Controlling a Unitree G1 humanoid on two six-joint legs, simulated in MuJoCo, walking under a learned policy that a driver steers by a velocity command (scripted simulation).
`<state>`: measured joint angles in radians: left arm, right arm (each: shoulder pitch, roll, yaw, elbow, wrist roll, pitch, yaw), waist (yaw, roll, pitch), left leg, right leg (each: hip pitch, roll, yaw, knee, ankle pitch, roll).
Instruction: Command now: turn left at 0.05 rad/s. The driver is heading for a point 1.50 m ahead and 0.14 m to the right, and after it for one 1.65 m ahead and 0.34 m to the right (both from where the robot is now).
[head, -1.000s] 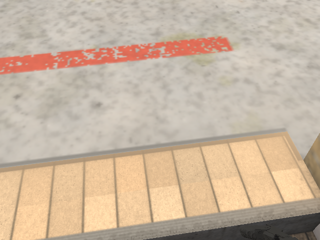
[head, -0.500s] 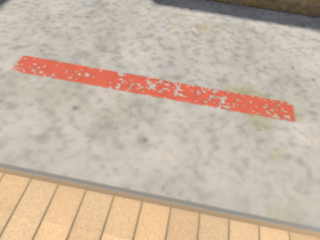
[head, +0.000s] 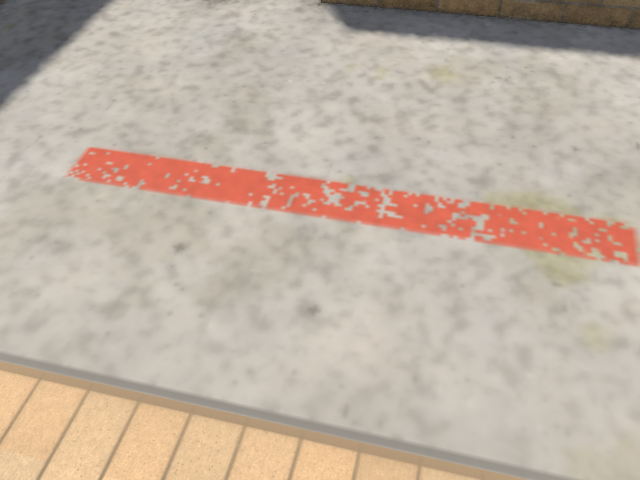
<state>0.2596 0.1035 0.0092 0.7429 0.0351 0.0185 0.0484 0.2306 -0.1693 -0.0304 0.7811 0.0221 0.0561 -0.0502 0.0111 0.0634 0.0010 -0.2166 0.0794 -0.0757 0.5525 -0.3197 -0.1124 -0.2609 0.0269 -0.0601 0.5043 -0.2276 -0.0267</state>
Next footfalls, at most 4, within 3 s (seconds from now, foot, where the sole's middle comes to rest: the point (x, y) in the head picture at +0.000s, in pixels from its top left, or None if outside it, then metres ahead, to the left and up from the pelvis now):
1.12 left None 0.13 0.20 -0.77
1.44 right None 0.40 -0.03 -0.60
2.00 left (256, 358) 0.73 0.19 -0.60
2.54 right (366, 244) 1.05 -0.04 -0.60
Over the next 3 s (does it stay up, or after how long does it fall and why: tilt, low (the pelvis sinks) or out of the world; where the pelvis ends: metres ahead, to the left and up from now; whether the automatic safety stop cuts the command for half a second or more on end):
stays up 1.10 0.06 0.18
